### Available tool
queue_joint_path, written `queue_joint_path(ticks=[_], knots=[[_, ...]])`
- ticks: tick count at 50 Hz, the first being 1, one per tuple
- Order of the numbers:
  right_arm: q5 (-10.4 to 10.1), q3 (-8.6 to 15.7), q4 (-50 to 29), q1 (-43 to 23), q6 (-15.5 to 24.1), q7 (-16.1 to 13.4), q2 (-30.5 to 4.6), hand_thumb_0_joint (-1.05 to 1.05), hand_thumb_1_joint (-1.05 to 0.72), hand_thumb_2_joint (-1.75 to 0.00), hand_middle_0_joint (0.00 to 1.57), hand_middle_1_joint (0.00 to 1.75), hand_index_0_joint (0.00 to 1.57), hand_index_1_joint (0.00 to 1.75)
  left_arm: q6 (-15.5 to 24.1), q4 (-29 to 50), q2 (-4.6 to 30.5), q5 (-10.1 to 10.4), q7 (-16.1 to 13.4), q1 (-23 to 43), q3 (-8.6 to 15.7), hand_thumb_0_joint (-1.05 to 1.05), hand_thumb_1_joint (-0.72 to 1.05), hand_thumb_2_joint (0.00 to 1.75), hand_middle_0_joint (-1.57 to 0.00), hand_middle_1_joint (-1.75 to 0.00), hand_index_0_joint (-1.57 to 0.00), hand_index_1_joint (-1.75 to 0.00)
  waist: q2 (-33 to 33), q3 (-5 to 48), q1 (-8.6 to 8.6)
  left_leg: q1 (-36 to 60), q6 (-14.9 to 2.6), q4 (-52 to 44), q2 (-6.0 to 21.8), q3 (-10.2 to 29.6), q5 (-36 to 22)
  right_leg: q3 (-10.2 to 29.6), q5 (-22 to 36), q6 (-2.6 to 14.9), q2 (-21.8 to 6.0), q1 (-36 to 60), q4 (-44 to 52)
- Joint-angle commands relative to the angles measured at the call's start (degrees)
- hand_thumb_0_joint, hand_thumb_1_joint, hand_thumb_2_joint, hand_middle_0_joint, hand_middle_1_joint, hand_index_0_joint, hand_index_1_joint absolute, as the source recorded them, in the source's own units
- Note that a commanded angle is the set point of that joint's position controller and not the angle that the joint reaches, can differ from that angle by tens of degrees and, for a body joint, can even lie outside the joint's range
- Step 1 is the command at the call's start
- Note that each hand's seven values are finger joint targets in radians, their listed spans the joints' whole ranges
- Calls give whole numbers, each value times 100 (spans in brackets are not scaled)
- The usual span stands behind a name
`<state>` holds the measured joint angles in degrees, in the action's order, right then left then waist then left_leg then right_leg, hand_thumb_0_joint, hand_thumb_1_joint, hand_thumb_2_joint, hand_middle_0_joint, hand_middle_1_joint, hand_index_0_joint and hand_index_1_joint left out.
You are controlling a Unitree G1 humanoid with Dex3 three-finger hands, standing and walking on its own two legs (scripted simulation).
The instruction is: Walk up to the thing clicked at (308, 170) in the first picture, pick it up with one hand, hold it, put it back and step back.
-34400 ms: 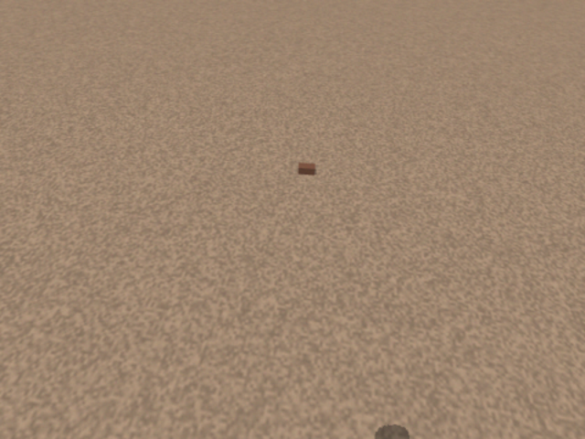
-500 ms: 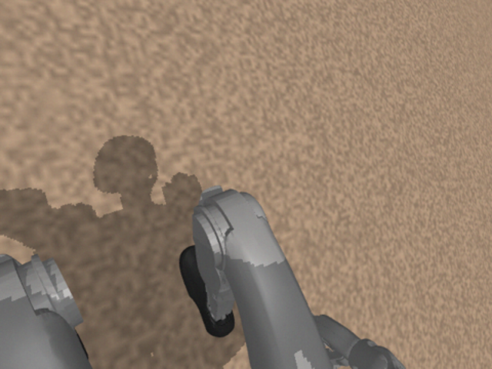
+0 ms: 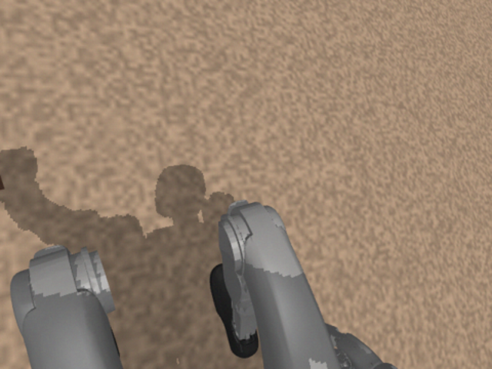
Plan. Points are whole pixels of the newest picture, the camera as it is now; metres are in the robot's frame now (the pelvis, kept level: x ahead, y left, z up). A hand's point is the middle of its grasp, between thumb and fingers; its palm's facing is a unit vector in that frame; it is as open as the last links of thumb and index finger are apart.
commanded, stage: settle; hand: left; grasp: from above
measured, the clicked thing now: out of the picture +0.44 +0.32 -0.23
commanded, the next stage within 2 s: lift in 0.38 s
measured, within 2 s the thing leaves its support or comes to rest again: neither
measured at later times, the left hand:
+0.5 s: hand out of the picture +0.42 +0.30 -0.12, palm faces -0.42 -0.09 -0.90, open 7.5 cm
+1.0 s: hand out of the picture +0.38 +0.31 -0.02, palm faces -0.43 -0.10 -0.90, open 7.5 cm
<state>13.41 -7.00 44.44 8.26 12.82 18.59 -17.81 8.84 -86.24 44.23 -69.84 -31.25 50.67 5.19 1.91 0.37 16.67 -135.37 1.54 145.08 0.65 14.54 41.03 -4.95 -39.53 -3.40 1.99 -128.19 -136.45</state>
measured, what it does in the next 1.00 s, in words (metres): rises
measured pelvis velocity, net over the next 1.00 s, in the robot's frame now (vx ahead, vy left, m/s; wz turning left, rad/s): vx -0.01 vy -0.01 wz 0.13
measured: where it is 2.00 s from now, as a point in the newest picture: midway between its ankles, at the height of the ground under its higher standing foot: (178, 355)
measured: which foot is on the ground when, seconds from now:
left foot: down 0.00-1.00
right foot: down 0.00-1.00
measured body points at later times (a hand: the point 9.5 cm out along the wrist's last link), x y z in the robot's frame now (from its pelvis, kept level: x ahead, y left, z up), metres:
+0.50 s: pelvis -0.01 -0.01 +0.02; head +0.20 +0.07 +0.41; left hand +0.44 +0.30 -0.07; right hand +0.07 -0.28 -0.08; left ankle +0.06 +0.13 -0.27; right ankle +0.11 -0.14 -0.27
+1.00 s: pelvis -0.01 -0.01 +0.09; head +0.17 +0.05 +0.49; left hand +0.40 +0.32 +0.03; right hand +0.10 -0.28 -0.03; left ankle +0.06 +0.13 -0.27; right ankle +0.11 -0.14 -0.27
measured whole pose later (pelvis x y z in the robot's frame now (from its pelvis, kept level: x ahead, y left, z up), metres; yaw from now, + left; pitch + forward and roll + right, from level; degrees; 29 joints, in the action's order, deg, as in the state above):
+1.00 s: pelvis -0.01 -0.01 +0.09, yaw +7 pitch +33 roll -7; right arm 3.0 1.1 39.8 10.7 -0.4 6.2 -15.9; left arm 7.9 -58.9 34.6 -63.5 -8.9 41.4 -0.8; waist -2.6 9.1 7.9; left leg -122.4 1.5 125.8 1.0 7.6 37.1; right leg -1.1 -37.7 -3.2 -0.8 -118.0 -122.2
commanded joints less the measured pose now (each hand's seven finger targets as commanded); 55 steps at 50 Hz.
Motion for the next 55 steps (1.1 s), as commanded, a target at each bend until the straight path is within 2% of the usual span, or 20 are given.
queue_joint_path(ticks=[1,3,4,7,8,11,14,16,20,23,24,25,26,30,34,39,41,48,49,55], knots=[[-265,682,-71,1028,-186,-137,-1743,0,-91,-91,20,30,20,30,-24,778,917,104,201,1723,-15,0,82,29,-120,-24,-121,-23,-2356,3418,82,2823,-170,-1884,31,-794,-897,-710,1188,530,216,1409,1297],[-352,664,-182,919,-290,-197,-1604,0,-91,-91,20,30,20,30,42,1003,709,103,373,2054,-241,0,82,31,-121,-24,-121,-24,-2289,3496,21,2765,-189,-1929,3,-833,-696,-601,929,549,198,1424,1380],[-333,710,-111,1055,-339,-242,-1681,0,-91,-91,20,30,20,30,39,891,1041,44,403,1873,31,0,83,30,-121,-24,-122,-23,-2061,3444,9,2750,-210,-1937,-19,-837,-715,-625,952,513,160,1460,1426],[-392,712,-227,1002,-444,-343,-1490,0,-91,-91,20,30,20,30,133,937,635,42,606,2032,-230,0,79,30,-119,-23,-119,-23,-1801,3449,55,2566,-253,-1866,-49,-964,-685,-454,819,522,187,1579,1580],[-397,712,-160,1120,-474,-384,-1508,0,-91,-91,20,30,20,30,146,854,911,10,617,1879,-42,0,78,29,-119,-23,-119,-23,-1691,3465,9,2569,-269,-1855,-50,-1008,-853,-417,960,506,188,1800,1611],[-457,683,-323,970,-543,-479,-1377,0,-91,-91,20,30,20,30,230,1048,754,67,698,2116,-234,0,77,28,-117,-23,-118,-23,-1604,3602,-75,2542,-281,-1923,-65,-1040,-779,-349,781,530,192,1819,1698],[-495,724,-320,1001,-611,-606,-1395,0,-91,-91,20,30,20,30,236,1106,926,-2,708,2024,-95,0,78,29,-117,-23,-118,-23,-1764,3796,-224,2852,-241,-2073,-86,-1087,-828,-416,858,550,140,1793,1659],[-502,742,-331,1071,-644,-660,-1388,0,-91,-90,20,30,20,30,226,1114,844,-76,738,2112,-148,0,79,33,-119,-24,-119,-24,-1878,3844,-133,3011,-228,-2083,-82,-1101,-916,-430,993,556,122,1741,1637],[-511,754,-313,1095,-718,-803,-1310,0,-91,-90,20,30,20,30,214,1423,998,0,724,2267,-22,0,79,33,-120,-21,-119,-22,-1799,4020,-269,2959,-258,-2098,-101,-1211,-940,-304,966,535,93,1909,1815],[-545,802,-283,1133,-764,-864,-1298,0,-91,-90,20,30,20,30,174,1426,823,7,799,2262,-148,0,79,36,-121,-22,-119,-23,-1839,4129,-241,3133,-245,-2183,-87,-1195,-980,-346,1056,553,87,1858,1781],[-558,812,-276,1187,-775,-879,-1282,0,-93,-91,20,30,20,30,151,1356,827,5,819,2170,-141,0,87,29,-125,-28,-127,-26,-1790,4101,-251,3143,-245,-2215,-89,-1214,-1022,-339,1100,554,87,1955,1807],[-562,817,-295,1170,-784,-906,-1281,0,-89,-89,20,30,20,30,141,1430,815,56,835,2181,-133,0,79,33,-117,-20,-119,-18,-1734,4058,-258,3084,-264,-2235,-99,-1231,-1001,-332,1096,535,70,1980,1880],[-570,835,-274,1201,-797,-929,-1272,0,-93,-91,20,30,20,30,121,1547,869,97,862,2247,-93,0,85,28,-125,-25,-126,-23,-1689,4169,-287,3128,-270,-2236,-95,-1242,-1010,-305,1097,532,66,2020,1915],[-659,930,-293,1168,-868,-1004,-1230,0,-91,-91,20,30,20,30,18,1691,765,287,1082,2046,-147,0,86,32,-123,-25,-124,-24,-1744,4289,-434,3214,-261,-2445,-111,-1275,-831,-267,866,566,47,2031,2023],[-755,1010,-362,1222,-972,-1060,-1197,0,-91,-90,20,30,20,30,-33,2171,835,381,1379,1893,-120,0,87,35,-124,-26,-125,-25,-1678,4538,-557,3346,-288,-2599,-129,-1324,-960,-220,1042,554,26,2334,2158],[-886,1103,-510,1217,-1099,-1150,-1131,0,-91,-90,20,30,20,30,-52,2667,572,479,1662,1422,-204,0,88,36,-123,-27,-125,-26,-1535,4406,-638,3547,-299,-2908,-134,-1329,-923,-196,1011,550,-6,2510,2437],[-936,1152,-566,1211,-1161,-1202,-1146,0,-91,-90,20,30,20,30,-59,2952,729,502,1770,1357,-121,0,85,37,-122,-26,-122,-26,-1441,4456,-686,3618,-320,-3019,-144,-1323,-852,-153,912,543,-18,2584,2596],[-1088,1231,-808,1123,-1268,-1323,-1019,0,-91,-90,20,30,20,30,-128,3814,349,743,2105,730,-323,0,83,41,-119,-32,-120,-31,-1331,4492,-813,4188,-310,-3615,-100,-1259,-916,-119,996,534,-27,2952,3035],[-1116,1252,-859,1088,-1284,-1350,-1029,0,-91,-91,20,30,20,30,-133,4104,486,787,2128,827,-268,0,82,42,-120,-30,-120,-30,-1285,4597,-879,4242,-325,-3705,-100,-1245,-831,-94,890,536,-22,2999,3137],[-1223,1311,-1027,854,-1339,-1500,-955,0,-91,-90,20,30,20,30,-271,4764,296,999,2321,248,-352,0,84,35,-120,-27,-121,-26,-1351,4438,-992,4884,-292,-4455,-48,-1100,-479,-67,683,518,-31,3366,3586]])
